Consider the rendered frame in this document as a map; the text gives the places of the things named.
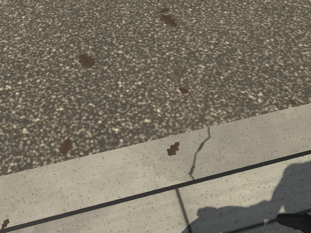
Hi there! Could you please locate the right robot hand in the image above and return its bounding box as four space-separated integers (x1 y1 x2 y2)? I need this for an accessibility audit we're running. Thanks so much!
276 213 311 233

